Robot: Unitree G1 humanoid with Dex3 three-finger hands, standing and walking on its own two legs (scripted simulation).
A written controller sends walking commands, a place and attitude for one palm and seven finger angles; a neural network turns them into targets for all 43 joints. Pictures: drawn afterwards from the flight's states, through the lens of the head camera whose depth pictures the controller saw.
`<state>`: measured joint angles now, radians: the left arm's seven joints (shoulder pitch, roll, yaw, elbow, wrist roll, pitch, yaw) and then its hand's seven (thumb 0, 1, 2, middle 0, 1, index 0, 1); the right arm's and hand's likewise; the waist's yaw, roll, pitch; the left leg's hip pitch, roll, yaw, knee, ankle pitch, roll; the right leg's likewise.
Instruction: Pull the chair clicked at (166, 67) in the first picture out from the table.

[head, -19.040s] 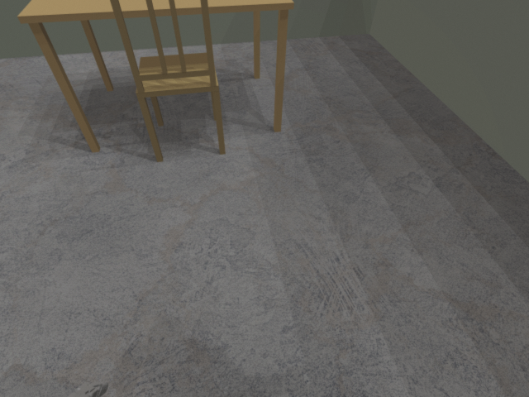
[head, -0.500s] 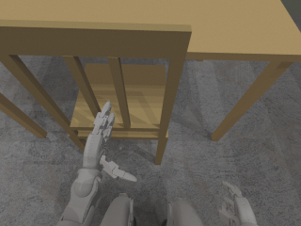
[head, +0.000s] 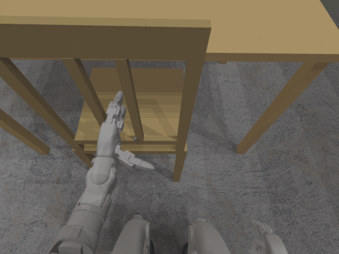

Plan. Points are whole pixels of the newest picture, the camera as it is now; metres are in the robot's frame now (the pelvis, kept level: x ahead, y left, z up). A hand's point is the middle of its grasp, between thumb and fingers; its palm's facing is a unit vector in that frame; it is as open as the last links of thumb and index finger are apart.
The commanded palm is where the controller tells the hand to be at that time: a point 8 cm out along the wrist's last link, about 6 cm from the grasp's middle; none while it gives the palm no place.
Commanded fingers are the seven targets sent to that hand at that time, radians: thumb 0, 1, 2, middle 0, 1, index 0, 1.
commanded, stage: push the fingers through the gap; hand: left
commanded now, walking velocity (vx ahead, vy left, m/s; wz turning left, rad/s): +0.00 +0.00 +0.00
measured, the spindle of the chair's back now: (96, 108) +0.45 +0.18 +0.03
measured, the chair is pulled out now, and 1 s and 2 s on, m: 0.00 0.00 0.00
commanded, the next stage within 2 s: hook a spindle and tug to test in 0.84 s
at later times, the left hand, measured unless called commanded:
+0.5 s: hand (132, 118) +0.42 +0.09 +0.02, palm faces +0.02 -1.00 -0.03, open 16.9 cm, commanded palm +0.40 +0.14 +0.02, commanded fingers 0.00 -0.50 0.30 -0.06 -0.08 -0.06 -0.08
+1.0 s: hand (130, 128) +0.41 +0.10 +0.01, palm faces +0.01 -1.00 +0.01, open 16.9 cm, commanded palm +0.39 +0.14 +0.02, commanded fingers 0.00 -0.50 0.30 -0.13 -0.30 -0.13 -0.30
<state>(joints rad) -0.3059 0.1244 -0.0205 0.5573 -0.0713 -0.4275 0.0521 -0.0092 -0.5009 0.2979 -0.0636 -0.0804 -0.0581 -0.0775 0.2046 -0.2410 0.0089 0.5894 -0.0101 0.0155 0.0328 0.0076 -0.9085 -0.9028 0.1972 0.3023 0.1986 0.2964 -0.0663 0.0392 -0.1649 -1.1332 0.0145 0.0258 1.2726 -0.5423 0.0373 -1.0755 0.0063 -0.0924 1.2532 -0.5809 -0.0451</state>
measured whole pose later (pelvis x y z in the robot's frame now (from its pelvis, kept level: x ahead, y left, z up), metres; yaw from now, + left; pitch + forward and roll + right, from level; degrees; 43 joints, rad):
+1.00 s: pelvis +0.00 +0.00 +0.00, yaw -1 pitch +24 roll -2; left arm -0.43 0.13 0.09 0.73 -0.10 -0.49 0.06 -0.01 -0.50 0.30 -0.06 -0.09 -0.06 -0.08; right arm 0.24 -0.24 0.00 0.60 -0.02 0.03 0.04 0.01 -0.91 -0.90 0.20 0.30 0.20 0.30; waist -0.09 0.03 -0.16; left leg -1.15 0.02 0.03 1.26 -0.53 0.04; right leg -1.10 0.02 -0.08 1.24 -0.56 -0.04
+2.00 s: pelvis +0.01 -0.01 +0.01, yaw -1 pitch +24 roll -1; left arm -0.37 0.11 0.06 0.64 -0.07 -0.49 0.12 0.02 0.73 0.80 -0.42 -1.40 -0.43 -1.43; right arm 0.24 -0.23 -0.01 0.58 -0.03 0.05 0.06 0.01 -0.91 -0.90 0.20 0.30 0.20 0.30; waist -0.10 0.03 -0.17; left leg -1.12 0.03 0.05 1.24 -0.54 0.03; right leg -1.08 0.03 -0.06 1.23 -0.57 -0.05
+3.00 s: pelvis +0.02 +0.02 +0.11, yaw -4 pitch +7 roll +0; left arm -0.33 0.16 -0.04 0.85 -0.05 -0.20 0.07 0.09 0.72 0.79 -0.30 -1.19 -0.49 -1.45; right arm 0.24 -0.24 -0.01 0.61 0.02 0.15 -0.11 0.01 -0.91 -0.90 0.20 0.30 0.20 0.30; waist -0.08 -0.01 0.05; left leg -0.43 0.01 0.12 0.58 -0.28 0.05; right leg -0.42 0.02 0.00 0.58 -0.28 0.00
